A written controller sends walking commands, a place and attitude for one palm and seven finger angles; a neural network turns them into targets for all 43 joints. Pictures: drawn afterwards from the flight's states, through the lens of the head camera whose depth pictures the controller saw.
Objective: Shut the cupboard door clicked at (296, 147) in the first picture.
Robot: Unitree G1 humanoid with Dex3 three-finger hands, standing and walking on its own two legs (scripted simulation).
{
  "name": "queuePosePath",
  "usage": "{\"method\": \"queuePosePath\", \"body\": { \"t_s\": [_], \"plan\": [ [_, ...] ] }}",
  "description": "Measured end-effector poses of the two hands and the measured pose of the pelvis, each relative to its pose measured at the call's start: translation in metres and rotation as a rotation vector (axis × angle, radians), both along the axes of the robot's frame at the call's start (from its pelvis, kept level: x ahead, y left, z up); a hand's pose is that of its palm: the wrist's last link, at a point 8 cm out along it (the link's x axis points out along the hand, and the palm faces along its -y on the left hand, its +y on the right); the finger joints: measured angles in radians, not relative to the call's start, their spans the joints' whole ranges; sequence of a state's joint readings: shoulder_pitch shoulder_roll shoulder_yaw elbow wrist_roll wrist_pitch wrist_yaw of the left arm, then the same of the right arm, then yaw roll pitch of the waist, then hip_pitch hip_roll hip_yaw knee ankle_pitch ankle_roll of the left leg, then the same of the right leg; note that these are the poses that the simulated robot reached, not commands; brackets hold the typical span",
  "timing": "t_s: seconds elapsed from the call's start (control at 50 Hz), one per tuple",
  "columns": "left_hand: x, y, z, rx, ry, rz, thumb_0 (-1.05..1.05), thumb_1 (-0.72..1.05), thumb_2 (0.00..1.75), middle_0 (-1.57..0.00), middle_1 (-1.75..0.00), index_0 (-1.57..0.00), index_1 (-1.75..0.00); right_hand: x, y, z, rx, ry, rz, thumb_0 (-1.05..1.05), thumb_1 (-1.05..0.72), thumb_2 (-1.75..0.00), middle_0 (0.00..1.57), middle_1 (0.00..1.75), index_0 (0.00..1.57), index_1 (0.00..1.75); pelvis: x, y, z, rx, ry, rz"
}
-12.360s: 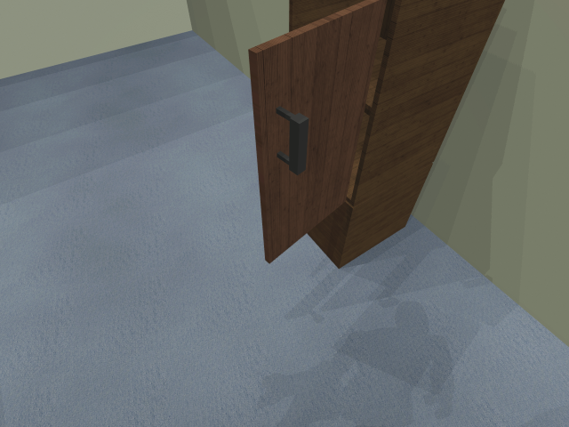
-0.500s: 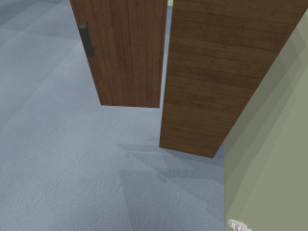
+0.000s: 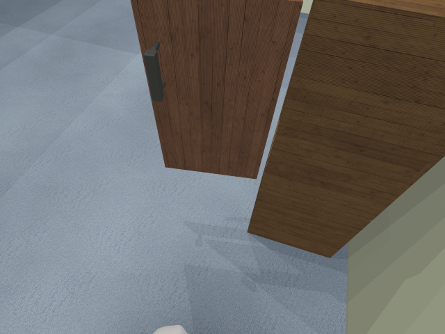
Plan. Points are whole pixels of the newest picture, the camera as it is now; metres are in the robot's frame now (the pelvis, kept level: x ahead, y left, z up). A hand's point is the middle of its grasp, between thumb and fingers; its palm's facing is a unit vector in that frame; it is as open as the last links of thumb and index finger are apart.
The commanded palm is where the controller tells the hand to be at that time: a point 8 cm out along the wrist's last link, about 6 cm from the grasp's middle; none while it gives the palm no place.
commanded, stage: take the last steps up to it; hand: left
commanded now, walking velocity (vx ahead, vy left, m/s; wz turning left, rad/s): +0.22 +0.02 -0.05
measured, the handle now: (157, 71) +0.63 +0.22 +0.09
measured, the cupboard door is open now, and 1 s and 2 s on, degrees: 100 100 100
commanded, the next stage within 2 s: come to a stop and stand still in 0.20 s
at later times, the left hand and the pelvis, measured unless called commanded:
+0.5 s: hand (142, 291) +0.21 +0.18 -0.15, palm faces +0.00 -0.97 -0.23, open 7.2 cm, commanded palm none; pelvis +0.14 +0.00 +0.02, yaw -2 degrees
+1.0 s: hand (143, 304) +0.19 +0.18 -0.17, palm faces -0.07 -0.96 -0.26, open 7.4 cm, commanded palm none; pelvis +0.13 +0.00 +0.00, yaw -4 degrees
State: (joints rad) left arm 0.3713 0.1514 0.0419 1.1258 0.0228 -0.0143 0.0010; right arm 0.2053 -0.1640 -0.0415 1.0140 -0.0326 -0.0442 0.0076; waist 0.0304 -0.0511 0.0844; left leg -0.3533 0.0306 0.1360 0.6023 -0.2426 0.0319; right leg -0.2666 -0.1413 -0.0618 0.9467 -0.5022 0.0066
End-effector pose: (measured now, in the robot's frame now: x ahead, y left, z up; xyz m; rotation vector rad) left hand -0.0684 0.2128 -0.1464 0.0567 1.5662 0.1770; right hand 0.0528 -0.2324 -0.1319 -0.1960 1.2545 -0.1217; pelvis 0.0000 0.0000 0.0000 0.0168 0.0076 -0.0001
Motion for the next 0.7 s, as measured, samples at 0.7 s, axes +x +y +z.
{"method": "queuePosePath", "body": {
  "t_s": [0.7],
  "plan": [
    [0.264,0.05,0.007,0.083,-0.198,-0.101,0.0,0.92,0.9,-0.2,-0.3,-0.2,-0.3,0.154,0.018,0.008,-0.041,0.008,-0.084,0.01,-0.92,-0.9,0.2,0.3,0.2,0.3,0.154,0.023,0.008,-0.031,-0.01,-0.054]
  ]
}}
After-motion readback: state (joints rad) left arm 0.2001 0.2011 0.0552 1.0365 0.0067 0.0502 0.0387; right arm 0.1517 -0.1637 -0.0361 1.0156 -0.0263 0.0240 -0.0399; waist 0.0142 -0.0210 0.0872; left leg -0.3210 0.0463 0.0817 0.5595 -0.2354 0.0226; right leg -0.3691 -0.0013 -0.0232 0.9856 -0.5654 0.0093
